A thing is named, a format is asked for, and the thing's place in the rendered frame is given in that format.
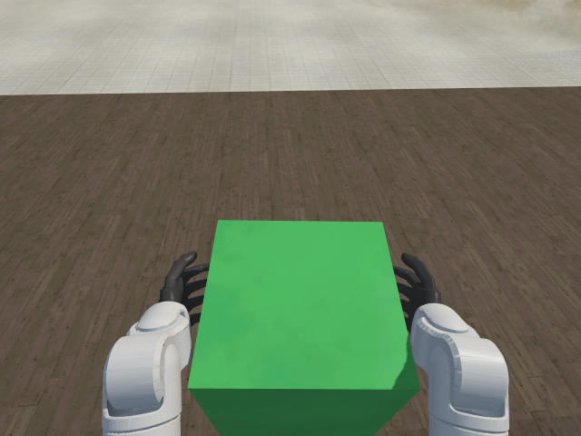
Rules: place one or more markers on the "robot left forearm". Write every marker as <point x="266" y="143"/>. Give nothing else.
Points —
<point x="142" y="388"/>

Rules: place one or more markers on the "carton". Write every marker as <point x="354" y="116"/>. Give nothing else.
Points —
<point x="302" y="331"/>

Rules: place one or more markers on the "right robot hand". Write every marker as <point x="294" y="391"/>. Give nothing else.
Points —
<point x="423" y="290"/>

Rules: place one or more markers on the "left robot hand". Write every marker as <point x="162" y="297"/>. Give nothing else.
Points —
<point x="175" y="290"/>

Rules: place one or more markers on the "robot right forearm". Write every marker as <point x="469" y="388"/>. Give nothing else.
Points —
<point x="467" y="375"/>

